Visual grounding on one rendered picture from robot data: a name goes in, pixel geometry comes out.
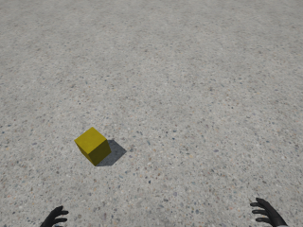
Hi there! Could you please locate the robot left hand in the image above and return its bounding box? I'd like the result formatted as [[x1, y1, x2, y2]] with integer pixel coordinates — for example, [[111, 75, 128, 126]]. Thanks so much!
[[40, 205, 69, 227]]

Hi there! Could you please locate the robot right hand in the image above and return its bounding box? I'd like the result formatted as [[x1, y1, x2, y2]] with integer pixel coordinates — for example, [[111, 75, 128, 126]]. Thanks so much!
[[250, 198, 288, 227]]

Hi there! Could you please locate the carton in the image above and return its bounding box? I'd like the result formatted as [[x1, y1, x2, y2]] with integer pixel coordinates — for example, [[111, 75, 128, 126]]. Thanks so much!
[[74, 127, 111, 166]]

